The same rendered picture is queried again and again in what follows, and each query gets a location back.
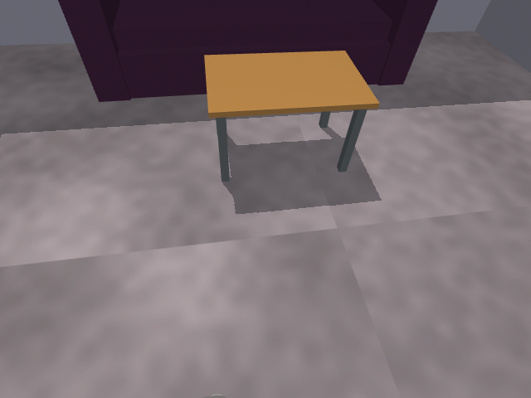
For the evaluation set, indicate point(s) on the coffee table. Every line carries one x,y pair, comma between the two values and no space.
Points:
286,83

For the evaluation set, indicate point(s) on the sofa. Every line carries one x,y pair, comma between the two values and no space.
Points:
155,48

